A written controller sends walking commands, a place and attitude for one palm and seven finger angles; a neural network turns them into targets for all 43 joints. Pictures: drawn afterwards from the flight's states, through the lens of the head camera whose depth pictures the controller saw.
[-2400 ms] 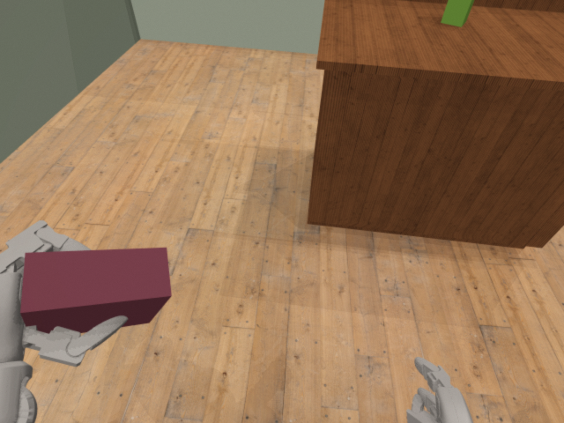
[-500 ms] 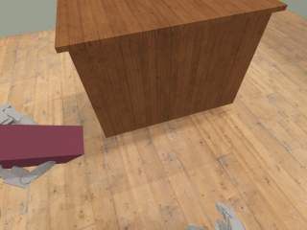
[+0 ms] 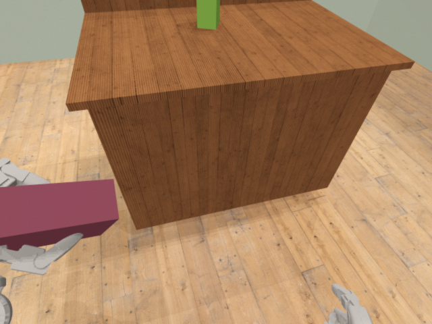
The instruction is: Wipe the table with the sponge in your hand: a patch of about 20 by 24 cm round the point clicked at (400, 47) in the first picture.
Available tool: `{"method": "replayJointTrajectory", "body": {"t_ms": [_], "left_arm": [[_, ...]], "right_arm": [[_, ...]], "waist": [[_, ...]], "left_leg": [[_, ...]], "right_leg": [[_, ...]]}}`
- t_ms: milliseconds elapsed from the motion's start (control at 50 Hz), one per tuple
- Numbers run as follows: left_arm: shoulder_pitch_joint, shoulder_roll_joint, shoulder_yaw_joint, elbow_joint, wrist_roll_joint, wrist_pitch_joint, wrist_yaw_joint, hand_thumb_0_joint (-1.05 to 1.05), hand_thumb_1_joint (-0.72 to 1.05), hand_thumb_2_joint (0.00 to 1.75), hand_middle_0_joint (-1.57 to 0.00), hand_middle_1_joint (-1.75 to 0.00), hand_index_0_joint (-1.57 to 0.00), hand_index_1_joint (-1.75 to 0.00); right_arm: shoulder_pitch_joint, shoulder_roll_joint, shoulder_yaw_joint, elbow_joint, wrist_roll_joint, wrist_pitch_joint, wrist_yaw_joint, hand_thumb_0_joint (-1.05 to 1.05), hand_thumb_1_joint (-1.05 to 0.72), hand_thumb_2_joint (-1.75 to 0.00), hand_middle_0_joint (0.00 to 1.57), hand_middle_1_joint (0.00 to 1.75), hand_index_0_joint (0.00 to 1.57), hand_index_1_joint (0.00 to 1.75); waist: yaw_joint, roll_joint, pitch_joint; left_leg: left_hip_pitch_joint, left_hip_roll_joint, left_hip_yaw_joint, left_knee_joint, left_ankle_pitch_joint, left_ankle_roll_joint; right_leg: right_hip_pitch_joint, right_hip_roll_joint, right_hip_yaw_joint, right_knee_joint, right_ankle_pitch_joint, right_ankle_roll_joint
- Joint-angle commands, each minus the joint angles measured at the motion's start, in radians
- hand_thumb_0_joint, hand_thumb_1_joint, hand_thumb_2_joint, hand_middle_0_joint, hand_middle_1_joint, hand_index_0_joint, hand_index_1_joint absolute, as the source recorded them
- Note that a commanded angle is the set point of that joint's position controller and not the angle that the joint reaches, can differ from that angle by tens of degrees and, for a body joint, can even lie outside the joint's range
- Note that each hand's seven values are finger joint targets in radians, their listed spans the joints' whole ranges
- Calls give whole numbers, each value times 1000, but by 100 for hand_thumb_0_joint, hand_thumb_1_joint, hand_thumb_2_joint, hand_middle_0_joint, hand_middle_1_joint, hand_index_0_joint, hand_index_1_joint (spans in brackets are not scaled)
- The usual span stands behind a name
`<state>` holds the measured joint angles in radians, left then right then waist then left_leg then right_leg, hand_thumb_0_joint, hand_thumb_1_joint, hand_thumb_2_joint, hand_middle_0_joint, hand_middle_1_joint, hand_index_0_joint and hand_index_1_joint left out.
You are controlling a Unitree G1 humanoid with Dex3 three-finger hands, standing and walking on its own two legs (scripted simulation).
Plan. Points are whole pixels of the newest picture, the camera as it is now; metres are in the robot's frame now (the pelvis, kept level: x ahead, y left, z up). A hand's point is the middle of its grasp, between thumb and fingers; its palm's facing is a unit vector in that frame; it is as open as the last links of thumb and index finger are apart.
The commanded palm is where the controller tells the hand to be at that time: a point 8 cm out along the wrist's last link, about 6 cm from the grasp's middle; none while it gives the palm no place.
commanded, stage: take the last steps up to it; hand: left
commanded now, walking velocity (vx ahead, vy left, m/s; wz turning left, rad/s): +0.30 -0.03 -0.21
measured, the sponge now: (75, 214) +0.22 +0.22 +0.17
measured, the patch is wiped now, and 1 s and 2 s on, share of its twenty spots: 0.00 0.00 0.00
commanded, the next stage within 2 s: come to a stop and stand still in 1.54 s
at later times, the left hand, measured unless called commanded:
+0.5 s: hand (153, 163) +0.32 +0.13 +0.17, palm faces +0.36 -0.82 -0.45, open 9.6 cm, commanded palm +0.26 +0.19 +0.19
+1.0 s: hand (162, 109) +0.43 +0.14 +0.19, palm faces +0.40 -0.85 -0.35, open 9.6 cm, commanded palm +0.38 +0.19 +0.19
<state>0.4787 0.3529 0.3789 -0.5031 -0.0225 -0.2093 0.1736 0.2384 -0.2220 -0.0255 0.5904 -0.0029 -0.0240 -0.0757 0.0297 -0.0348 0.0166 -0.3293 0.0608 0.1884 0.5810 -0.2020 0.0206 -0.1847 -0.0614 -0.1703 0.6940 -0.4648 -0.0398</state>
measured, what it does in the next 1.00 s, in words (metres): walks ahead: right foot, then left foot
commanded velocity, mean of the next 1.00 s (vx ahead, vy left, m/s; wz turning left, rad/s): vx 0.29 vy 0.06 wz -0.05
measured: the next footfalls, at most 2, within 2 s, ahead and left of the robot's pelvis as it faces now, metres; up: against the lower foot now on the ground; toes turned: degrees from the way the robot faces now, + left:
right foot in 0.36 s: +0.14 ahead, -0.16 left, +0.00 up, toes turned -12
left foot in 0.96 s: +0.29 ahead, +0.03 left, +0.00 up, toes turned +7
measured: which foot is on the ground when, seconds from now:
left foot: down 0.00-0.36, up 0.38-0.94, down 0.96-1.00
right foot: up 0.00-0.34, down 0.36-0.98, up 1.00-1.00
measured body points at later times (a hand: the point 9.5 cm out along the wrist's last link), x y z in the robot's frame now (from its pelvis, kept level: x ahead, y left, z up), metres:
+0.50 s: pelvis +0.08 -0.09 +0.01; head +0.10 -0.13 +0.46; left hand +0.29 +0.18 +0.19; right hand +0.22 -0.34 -0.11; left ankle +0.06 +0.07 -0.63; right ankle +0.10 -0.15 -0.72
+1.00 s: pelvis +0.20 -0.08 +0.00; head +0.21 -0.08 +0.45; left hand +0.41 +0.19 +0.21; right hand +0.35 -0.32 -0.09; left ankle +0.25 +0.03 -0.72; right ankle +0.11 -0.16 -0.70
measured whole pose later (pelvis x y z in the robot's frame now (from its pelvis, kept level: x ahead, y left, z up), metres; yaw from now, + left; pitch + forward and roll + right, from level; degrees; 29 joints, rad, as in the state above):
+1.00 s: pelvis +0.20 -0.08 +0.00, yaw -4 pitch -2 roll +3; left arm 0.40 0.34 0.33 -0.48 -0.01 -0.22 0.17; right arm 0.22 -0.19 -0.01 0.60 0.00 -0.05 -0.06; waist 0.03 -0.04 0.04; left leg -0.31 0.03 0.20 0.60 -0.24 0.04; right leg -0.20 -0.06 -0.09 0.82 -0.50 -0.02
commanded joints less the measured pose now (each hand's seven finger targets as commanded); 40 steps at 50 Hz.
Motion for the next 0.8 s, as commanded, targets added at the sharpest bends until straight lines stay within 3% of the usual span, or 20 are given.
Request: {"method": "replayJointTrajectory", "body": {"t_ms": [0, 40, 80, 100, 140, 240, 300, 320, 340, 360, 380, 400, 420, 440, 480, 520, 580, 680, 740, 780], "left_arm": [[-268, 221, 52, -222, 9, -80, 20, 0, 10, 130, -120, -160, -120, -160], [-308, 228, 53, -299, 17, -73, 13, 0, 10, 130, -120, -160, -120, -160], [-254, 239, 93, -364, 11, -77, 12, 0, 10, 130, -120, -160, -120, -160], [-191, 200, 85, -361, 5, -78, 9, 0, 10, 130, -120, -160, -120, -160], [-102, 169, 90, -320, -3, -75, 5, 0, 10, 130, -120, -160, -120, -160], [-67, 125, 86, -98, -10, -47, -4, 0, 10, 130, -120, -160, -120, -160], [-111, 124, 57, -46, -4, -27, -6, 0, 10, 130, -120, -160, -120, -160], [-119, 147, 62, -41, 3, -23, -4, 0, 10, 130, -120, -160, -120, -160], [-149, 178, 63, -58, 12, -18, -2, 0, 10, 130, -120, -160, -120, -160], [-174, 228, 101, -90, 7, -12, 6, 0, 10, 130, -120, -160, -120, -160], [-269, 216, 88, -132, 5, -20, 0, 0, 10, 130, -120, -160, -120, -160], [-233, 218, 87, -136, 1, -34, -5, 0, 10, 130, -120, -160, -120, -160], [-173, 228, 108, -157, 5, -45, -3, 0, 10, 130, -120, -160, -120, -160], [-141, 222, 110, -185, 10, -57, -1, 0, 10, 130, -120, -160, -120, -160], [-147, 244, 133, -257, 14, -78, 4, 0, 10, 130, -120, -160, -120, -160], [-81, 243, 151, -256, 7, -89, 10, 0, 10, 130, -120, -160, -120, -160], [30, 255, 196, -234, -5, -101, 15, 0, 10, 130, -120, -160, -120, -160], [104, 179, 158, -134, -21, -89, 13, 0, 10, 130, -120, -160, -120, -160], [24, 174, 127, -125, -16, -78, 12, 0, 10, 130, -120, -160, -120, -160], [-47, 172, 94, -134, -11, -74, 12, 0, 10, 130, -120, -160, -120, -160]], "right_arm": [[-109, -76, 8, -152, -6, -81, -13, 0, -90, -90, 20, 30, 20, 30], [-120, -77, 0, -141, -3, -89, -1, 0, -90, -90, 20, 30, 20, 30], [-111, -84, -11, -138, -1, -106, 9, 0, -90, -90, 20, 30, 20, 30], [-109, -81, -12, -138, -2, -113, 14, 0, -90, -90, 20, 30, 20, 30], [-105, -80, -11, -139, -4, -120, 24, 0, -90, -90, 20, 30, 20, 30], [-93, -82, -9, -139, 5, -106, 16, 0, -90, -90, 20, 30, 20, 30], [-96, -82, -10, -138, 15, -87, 2, 0, -90, -90, 20, 30, 20, 30], [-94, -71, -10, -131, 16, -82, -2, 0, -90, -90, 20, 30, 20, 30], [-94, -45, -6, -140, 17, -75, -1, 0, -90, -90, 20, 30, 20, 30], [-163, -47, 9, -158, 13, -85, 0, 0, -90, -90, 20, 30, 20, 30], [-183, -67, 4, -143, 8, -102, 6, 0, -90, -90, 20, 30, 20, 30], [-150, -71, -5, -124, 11, -106, 8, 0, -90, -90, 20, 30, 20, 30], [-149, -69, -1, -111, 9, -98, 9, 0, -90, -90, 20, 30, 20, 30], [-147, -68, 1, -97, 7, -85, 11, 0, -90, -90, 20, 30, 20, 30], [-165, -74, -9, -97, 9, -75, 13, 0, -90, -90, 20, 30, 20, 30], [-142, -86, -25, -101, 4, -72, 15, 0, -90, -90, 20, 30, 20, 30], [-113, -86, -39, -114, 6, -64, 22, 0, -90, -90, 20, 30, 20, 30], [-81, -88, -42, -143, 15, -60, 31, 0, -90, -90, 20, 30, 20, 30], [-75, -93, -40, -149, 14, -62, 29, 0, -90, -90, 20, 30, 20, 30], [-83, -99, -39, -150, 15, -66, 22, 0, -90, -90, 20, 30, 20, 30]], "waist": [[-41, 294, -94], [-40, 253, -52], [-19, 259, -78], [-19, 289, -95], [-23, 306, -106], [-39, 246, -57], [-31, 158, -70], [-23, 48, -84], [-23, -222, -100], [10, -341, -84], [-8, -245, -78], [-21, -213, -75], [-21, -106, -81], [-26, -62, -102], [-34, -8, -140], [-40, 8, -137], [-34, 36, -151], [-19, -58, -148], [-13, -99, -108], [-15, -75, -76]], "left_leg": [[330, 410, -641, -307, 32, 234], [247, 391, -538, -319, -37, 222], [213, 324, -365, -310, -55, 179], [199, 293, -298, -313, -57, 156], [157, 265, -209, -335, -65, 129], [70, 265, -112, -313, -169, 94], [16, 209, -56, -136, -315, 47], [-20, 157, -22, 44, -319, 31], [-203, 43, 25, 340, -354, -3], [-371, -11, -73, 577, -412, -19], [-355, 21, -176, 647, -321, -20], [-372, 37, -194, 691, -252, -30], [-376, 47, -202, 718, -197, -44], [-375, 48, -199, 724, -157, -53], [-363, 47, -185, 692, -117, -58], [-360, 48, -172, 629, -74, -55], [-321, 54, -140, 416, -45, -52], [-300, 43, -81, 187, -53, -35], [-259, 35, -66, 138, -54, -23], [-228, 30, -60, 108, -71, -15]], "right_leg": [[-419, 15, 174, 475, -134, 33], [-437, -32, 202, 498, -71, 38], [-397, -38, 167, 420, 12, 44], [-362, -31, 135, 372, 40, 46], [-286, -19, 85, 255, 93, 52], [-147, 25, -12, 1, 122, 76], [4, 54, -37, -176, 152, 70], [52, 5, 58, -262, 137, 41], [138, -185, 409, -374, 93, -57], [178, -343, 672, -447, 206, -147], [116, -332, 654, -463, 141, -130], [146, -325, 628, -452, 175, -139], [154, -298, 538, -414, 307, -143], [170, -271, 421, -379, 442, -127], [197, -254, 306, -350, 626, -110], [186, -255, 263, -365, 665, -110], [223, -246, 238, -361, 706, -112], [281, -251, 260, -345, 716, -106], [228, -248, 269, -354, 641, -111], [200, -259, 278, -352, 614, -115]]}}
